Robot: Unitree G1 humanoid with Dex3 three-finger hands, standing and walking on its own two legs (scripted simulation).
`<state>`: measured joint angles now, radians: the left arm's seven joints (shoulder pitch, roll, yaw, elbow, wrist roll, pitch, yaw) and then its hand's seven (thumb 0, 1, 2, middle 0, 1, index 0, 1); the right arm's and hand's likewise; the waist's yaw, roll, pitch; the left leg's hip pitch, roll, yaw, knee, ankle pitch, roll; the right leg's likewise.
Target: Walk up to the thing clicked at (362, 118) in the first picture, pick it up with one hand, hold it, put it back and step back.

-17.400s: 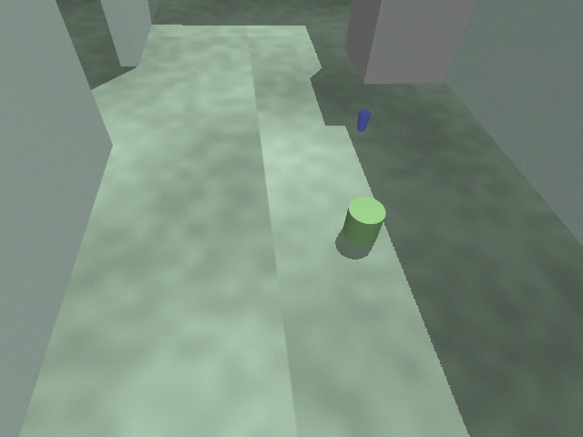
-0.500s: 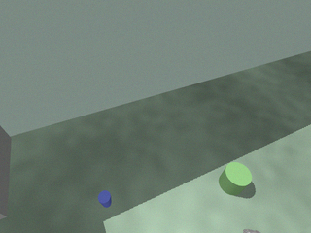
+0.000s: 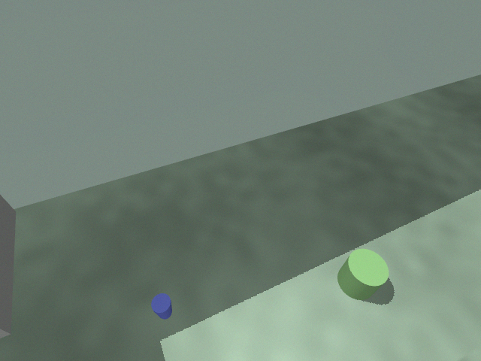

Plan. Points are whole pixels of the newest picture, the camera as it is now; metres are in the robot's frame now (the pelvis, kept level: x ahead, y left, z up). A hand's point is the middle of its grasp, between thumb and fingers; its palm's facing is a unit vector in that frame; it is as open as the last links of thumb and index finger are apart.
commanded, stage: walk up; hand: left
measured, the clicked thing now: (163, 308) +0.44 +0.26 -0.72
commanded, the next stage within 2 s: stand in 0.12 s
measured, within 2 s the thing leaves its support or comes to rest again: neither
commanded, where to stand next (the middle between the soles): +0.05 +0.03 m, yaw -1 degrees
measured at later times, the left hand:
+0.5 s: hand out of the picture +0.08 +0.23 -0.15, palm faces -0.04 -0.94 -0.34, open 7.3 cm
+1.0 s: hand out of the picture +0.07 +0.23 -0.15, palm faces -0.04 -0.93 -0.36, open 7.3 cm
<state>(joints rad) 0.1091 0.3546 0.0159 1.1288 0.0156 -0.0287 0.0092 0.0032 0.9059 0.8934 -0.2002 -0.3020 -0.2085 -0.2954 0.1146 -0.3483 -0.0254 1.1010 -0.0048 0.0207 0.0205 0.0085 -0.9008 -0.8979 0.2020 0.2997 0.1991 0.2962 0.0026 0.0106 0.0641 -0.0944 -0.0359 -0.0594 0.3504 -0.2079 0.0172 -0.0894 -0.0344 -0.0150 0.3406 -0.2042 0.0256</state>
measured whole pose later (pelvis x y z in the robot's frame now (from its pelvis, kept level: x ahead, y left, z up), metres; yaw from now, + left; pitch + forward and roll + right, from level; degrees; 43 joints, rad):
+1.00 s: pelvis -0.01 -0.03 +0.00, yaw -1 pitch -2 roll +0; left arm 0.11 0.35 0.00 1.13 0.01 -0.01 0.00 0.00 0.91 0.89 -0.20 -0.30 -0.21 -0.30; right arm 0.12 -0.35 0.00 1.13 0.00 -0.01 0.00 0.01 -0.90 -0.90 0.20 0.30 0.20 0.30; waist 0.00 0.01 0.06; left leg -0.09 0.01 -0.06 0.30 -0.18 -0.03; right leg -0.10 0.01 -0.02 0.32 -0.18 -0.02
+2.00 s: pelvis +0.00 -0.03 +0.00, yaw -1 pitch -2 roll +0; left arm 0.11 0.35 0.00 1.12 0.01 -0.02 0.00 0.00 0.91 0.89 -0.20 -0.30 -0.21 -0.30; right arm 0.12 -0.35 0.01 1.11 0.00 -0.01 0.00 0.01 -0.90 -0.90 0.20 0.30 0.20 0.30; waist 0.00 0.00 0.06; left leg -0.09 0.02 -0.05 0.30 -0.19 -0.03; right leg -0.10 0.02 -0.01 0.32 -0.19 -0.02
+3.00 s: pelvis -0.01 -0.01 -0.06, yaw -2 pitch +13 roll -1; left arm 0.17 0.30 0.12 0.62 0.21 0.19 0.01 0.00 -0.42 0.95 -0.09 -1.06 -0.11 -1.04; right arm 0.23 -0.24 -0.03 0.60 0.03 -0.09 -0.02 0.01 -0.91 -0.90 0.20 0.30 0.20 0.30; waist -0.03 0.00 -0.08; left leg -0.72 -0.01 -0.04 0.96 -0.47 0.00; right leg -0.72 0.00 0.01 0.93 -0.44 0.01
